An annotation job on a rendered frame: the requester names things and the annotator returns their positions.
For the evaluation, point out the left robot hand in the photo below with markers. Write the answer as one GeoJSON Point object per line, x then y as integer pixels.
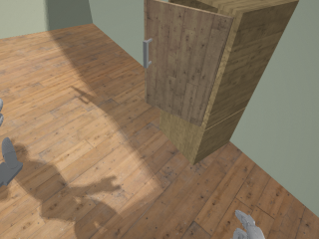
{"type": "Point", "coordinates": [11, 167]}

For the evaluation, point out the handle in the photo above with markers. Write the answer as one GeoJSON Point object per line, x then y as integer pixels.
{"type": "Point", "coordinates": [146, 61]}

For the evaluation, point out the right robot hand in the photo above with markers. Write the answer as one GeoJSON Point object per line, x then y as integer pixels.
{"type": "Point", "coordinates": [252, 231]}

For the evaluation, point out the cupboard door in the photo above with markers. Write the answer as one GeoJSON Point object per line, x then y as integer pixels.
{"type": "Point", "coordinates": [186, 51]}

